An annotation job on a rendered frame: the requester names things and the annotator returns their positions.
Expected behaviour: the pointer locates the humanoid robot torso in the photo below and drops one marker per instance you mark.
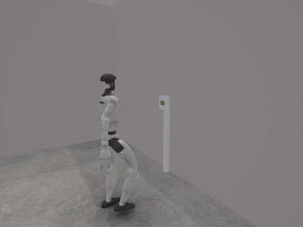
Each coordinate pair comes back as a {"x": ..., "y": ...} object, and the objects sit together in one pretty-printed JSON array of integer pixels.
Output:
[{"x": 114, "y": 118}]

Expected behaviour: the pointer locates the robot right forearm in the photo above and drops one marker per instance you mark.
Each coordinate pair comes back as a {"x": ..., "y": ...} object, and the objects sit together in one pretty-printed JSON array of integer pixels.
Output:
[{"x": 104, "y": 129}]

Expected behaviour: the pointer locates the left robot foot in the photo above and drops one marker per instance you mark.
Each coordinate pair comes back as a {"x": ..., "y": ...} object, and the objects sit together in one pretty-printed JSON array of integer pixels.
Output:
[{"x": 112, "y": 201}]

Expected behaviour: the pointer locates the robot right upper arm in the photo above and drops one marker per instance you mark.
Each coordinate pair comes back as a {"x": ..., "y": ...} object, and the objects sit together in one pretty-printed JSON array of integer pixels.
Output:
[{"x": 111, "y": 103}]

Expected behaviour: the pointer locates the panel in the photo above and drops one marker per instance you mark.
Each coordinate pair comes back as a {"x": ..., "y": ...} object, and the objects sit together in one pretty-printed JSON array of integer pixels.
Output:
[{"x": 166, "y": 127}]

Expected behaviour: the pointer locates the robot left upper arm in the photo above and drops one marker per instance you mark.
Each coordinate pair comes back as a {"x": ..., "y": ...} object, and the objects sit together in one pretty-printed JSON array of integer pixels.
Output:
[{"x": 99, "y": 113}]

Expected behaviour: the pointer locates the robot right hand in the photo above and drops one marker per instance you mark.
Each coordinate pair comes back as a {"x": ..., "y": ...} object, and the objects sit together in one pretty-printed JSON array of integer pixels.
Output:
[{"x": 105, "y": 154}]

